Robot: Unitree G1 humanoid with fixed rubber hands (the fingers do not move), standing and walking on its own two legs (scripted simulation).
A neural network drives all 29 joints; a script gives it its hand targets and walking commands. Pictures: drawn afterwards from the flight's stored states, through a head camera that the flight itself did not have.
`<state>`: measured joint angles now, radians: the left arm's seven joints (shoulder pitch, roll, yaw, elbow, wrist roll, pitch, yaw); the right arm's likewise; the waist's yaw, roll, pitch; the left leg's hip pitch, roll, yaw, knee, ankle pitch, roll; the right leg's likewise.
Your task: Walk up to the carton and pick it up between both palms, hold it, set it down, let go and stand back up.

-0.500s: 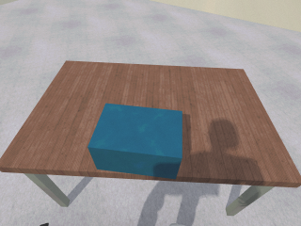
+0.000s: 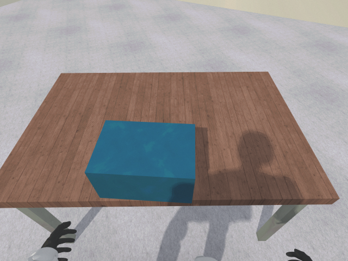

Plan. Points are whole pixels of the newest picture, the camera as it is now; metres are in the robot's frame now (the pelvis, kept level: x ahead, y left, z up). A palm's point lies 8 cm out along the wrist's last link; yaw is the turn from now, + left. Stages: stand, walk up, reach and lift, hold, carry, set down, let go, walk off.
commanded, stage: reach and lift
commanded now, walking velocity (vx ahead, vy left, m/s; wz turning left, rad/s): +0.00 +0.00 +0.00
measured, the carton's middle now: (147, 160) +0.44 +0.07 -0.07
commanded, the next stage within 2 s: none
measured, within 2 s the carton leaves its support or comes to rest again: neither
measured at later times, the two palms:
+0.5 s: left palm (34, 259) +0.18 +0.30 -0.05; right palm out of the picture +0.13 -0.25 -0.03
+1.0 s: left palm (46, 243) +0.20 +0.27 -0.02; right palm (284, 255) +0.16 -0.22 +0.00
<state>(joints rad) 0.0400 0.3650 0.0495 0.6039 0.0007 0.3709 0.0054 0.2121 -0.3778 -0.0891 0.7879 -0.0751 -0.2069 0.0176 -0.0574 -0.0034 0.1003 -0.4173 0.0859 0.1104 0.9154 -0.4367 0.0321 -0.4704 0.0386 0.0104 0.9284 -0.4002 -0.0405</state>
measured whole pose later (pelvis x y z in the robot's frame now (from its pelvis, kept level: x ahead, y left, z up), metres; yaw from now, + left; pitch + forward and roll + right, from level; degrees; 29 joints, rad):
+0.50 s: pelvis -0.01 +0.03 +0.02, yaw +1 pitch -6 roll +0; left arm 0.07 0.33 0.04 0.59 0.00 0.17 0.00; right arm 0.21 -0.30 -0.09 0.71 -0.02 -0.26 0.02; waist -0.02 -0.04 0.10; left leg -0.31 0.05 0.11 0.77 -0.35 0.01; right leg -0.33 0.01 0.01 0.74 -0.30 -0.03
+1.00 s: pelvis -0.01 +0.04 +0.02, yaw +2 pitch -7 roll -1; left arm 0.07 0.30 -0.04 0.59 -0.03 -0.17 -0.01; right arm 0.21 -0.23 -0.09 0.61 0.06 -0.35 0.00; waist -0.02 -0.05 0.10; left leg -0.29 0.04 0.11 0.74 -0.34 0.04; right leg -0.31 0.00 0.01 0.72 -0.29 -0.02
